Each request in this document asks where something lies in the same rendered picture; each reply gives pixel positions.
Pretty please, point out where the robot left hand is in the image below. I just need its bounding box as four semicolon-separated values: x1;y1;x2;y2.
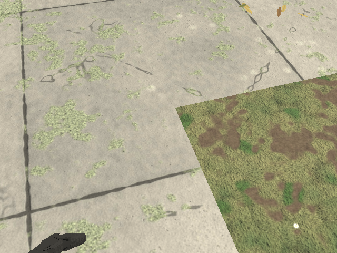
28;233;86;253

